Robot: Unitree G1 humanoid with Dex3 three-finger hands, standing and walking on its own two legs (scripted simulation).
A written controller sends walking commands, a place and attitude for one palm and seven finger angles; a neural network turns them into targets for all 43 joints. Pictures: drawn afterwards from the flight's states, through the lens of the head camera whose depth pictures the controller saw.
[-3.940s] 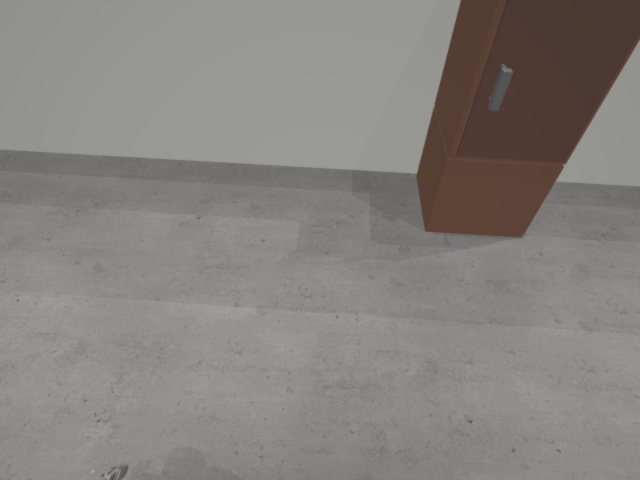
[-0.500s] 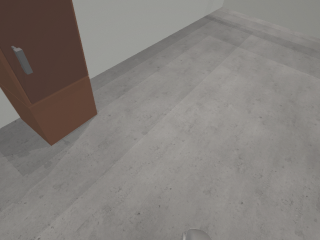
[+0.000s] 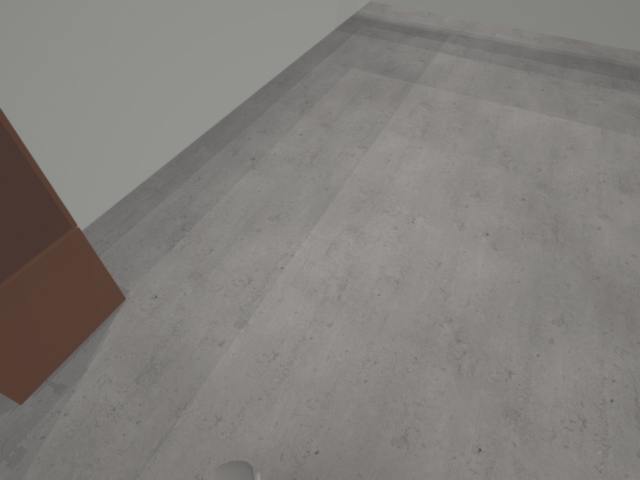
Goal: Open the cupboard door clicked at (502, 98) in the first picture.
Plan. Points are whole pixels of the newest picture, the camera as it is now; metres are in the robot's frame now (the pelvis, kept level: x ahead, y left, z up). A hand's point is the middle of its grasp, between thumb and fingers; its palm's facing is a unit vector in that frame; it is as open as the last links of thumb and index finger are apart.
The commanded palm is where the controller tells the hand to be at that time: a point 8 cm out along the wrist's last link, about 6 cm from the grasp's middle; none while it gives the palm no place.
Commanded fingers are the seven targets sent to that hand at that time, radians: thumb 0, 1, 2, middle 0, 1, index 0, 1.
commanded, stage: walk to a spot facing it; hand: left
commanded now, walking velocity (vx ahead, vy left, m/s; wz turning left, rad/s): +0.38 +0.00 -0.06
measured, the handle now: out of the picture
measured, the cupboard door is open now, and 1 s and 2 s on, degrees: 0 0 0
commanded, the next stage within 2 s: turn to face it in 0.46 s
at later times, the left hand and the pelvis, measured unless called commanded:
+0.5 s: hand (175, 415) +0.25 +0.24 -0.17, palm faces -0.05 -0.99 -0.15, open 7.4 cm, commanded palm none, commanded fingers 0.00 0.90 0.90 -0.20 -0.30 -0.20 -0.30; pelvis +0.22 +0.06 +0.01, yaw -8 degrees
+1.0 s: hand (246, 299) +0.46 +0.16 -0.16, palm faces -0.04 -0.99 -0.16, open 7.3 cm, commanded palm none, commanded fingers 0.00 0.90 0.90 -0.20 -0.30 -0.20 -0.30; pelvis +0.33 +0.01 -0.01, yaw -2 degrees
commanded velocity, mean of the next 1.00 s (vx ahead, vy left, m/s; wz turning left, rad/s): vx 0.13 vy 0.00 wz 0.07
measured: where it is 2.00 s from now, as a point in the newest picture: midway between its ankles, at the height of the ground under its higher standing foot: (332, 467)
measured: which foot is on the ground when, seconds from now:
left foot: up 0.00-0.24, down 0.26-0.72, up 0.74-1.00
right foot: down 0.00-0.28, up 0.30-0.68, down 0.70-1.00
